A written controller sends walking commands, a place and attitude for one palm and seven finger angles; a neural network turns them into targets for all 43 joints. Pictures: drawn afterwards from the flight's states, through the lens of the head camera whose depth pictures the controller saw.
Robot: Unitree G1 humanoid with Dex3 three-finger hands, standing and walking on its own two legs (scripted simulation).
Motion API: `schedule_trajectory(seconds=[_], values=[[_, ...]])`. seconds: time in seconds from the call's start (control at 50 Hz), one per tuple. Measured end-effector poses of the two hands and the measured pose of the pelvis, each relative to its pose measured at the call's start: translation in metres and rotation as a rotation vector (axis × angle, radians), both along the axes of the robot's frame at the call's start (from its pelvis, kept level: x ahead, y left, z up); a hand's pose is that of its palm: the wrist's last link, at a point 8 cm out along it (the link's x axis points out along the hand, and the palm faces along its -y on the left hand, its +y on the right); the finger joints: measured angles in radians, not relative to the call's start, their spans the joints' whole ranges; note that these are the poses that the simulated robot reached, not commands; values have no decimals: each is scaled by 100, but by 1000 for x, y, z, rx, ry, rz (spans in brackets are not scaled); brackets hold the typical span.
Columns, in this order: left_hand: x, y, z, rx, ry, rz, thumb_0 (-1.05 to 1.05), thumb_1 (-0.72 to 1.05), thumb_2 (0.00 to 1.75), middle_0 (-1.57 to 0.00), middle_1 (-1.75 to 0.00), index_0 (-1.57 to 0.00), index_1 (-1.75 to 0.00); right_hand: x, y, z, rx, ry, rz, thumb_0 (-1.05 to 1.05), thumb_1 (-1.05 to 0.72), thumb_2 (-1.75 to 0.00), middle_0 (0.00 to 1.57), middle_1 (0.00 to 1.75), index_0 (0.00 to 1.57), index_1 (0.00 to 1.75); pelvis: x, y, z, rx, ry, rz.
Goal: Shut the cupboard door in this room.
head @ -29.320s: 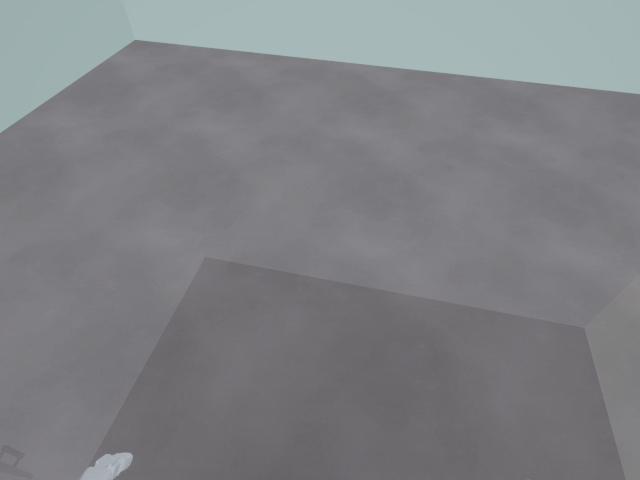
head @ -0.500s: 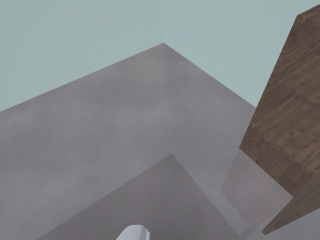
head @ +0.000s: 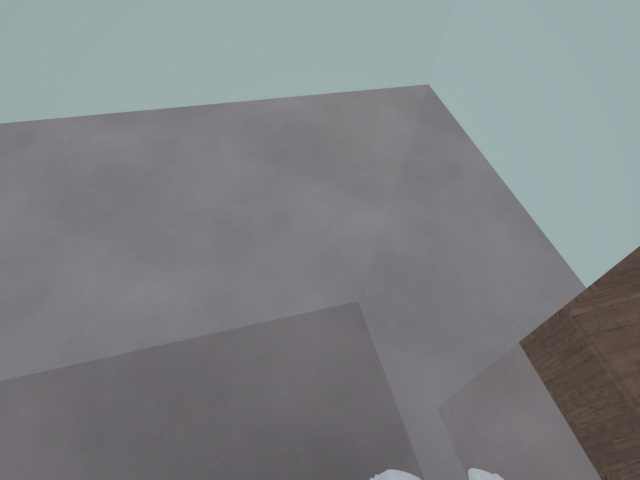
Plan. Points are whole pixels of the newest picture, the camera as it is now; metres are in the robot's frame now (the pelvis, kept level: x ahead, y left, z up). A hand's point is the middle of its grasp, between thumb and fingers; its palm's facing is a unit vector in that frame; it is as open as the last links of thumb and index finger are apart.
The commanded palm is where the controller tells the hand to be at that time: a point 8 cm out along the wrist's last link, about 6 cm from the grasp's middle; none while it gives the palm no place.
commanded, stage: turn or walk to find it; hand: left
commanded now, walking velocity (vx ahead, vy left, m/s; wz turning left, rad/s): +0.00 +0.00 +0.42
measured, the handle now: out of the picture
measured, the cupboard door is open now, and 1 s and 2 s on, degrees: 93 93 93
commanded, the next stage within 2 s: none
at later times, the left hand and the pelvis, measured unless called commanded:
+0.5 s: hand out of the picture +0.07 +0.14 -0.14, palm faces +0.18 -0.94 -0.29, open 7.4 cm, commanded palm none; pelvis +0.00 -0.07 +0.00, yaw +12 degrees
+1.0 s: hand out of the picture -0.12 +0.17 -0.19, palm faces +0.47 -0.85 -0.23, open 7.4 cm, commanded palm none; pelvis -0.04 -0.03 +0.00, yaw +24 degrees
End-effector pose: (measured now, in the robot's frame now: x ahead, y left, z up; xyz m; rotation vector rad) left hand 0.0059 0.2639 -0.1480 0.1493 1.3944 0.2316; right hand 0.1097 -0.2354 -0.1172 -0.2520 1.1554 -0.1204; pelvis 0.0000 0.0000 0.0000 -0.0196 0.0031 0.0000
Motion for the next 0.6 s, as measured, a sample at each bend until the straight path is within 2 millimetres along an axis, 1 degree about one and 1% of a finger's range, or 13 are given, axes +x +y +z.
schedule_trajectory(seconds=[0.08,0.16,0.26,0.3,0.34,0.38,0.42,0.5,0.6], values=[[26,2,6,8,-89,-6,1,91,90,-20,-30,-19,-29,-7,3,-1,10,16,3,1,-91,-90,20,30,20,30,-1,0,2,3,-6,20],[53,-4,13,23,-157,-20,1,91,90,-20,-30,-19,-29,-24,-4,-8,23,54,-11,1,-90,-90,20,30,20,30,-1,-7,1,15,-8,42],[81,-25,22,45,-224,-45,1,91,90,-20,-30,-19,-29,-51,-25,-25,43,133,-36,1,-90,-90,20,30,20,30,0,-25,-3,32,-3,77],[89,-37,25,58,-250,-50,1,91,90,-20,-30,-19,-29,-60,-37,-35,55,167,-41,1,-90,-90,20,30,20,30,1,-35,-7,42,2,92],[92,-49,28,75,-274,-53,1,91,90,-20,-30,-20,-29,-66,-50,-46,67,196,-42,1,-90,-90,20,30,20,30,2,-45,-12,42,0,113],[86,-60,33,85,-285,-49,1,91,90,-20,-30,-20,-30,-68,-60,-50,71,221,-33,1,-91,-90,20,30,20,30,0,-53,-10,48,-8,144],[75,-69,38,91,-283,-18,1,91,90,-20,-30,-20,-30,-66,-68,-49,72,240,-13,1,-91,-90,20,30,20,30,-1,-59,-7,64,-14,168],[45,-83,42,88,-245,45,1,91,90,-20,-30,-20,-30,-56,-80,-45,74,244,31,1,-91,-90,20,30,20,30,-2,-68,-1,77,-22,205],[3,-93,36,72,-186,129,1,91,90,-20,-30,-20,-30,-39,-84,-38,61,236,90,1,-91,-90,19,30,20,30,-4,-75,2,77,-17,249]])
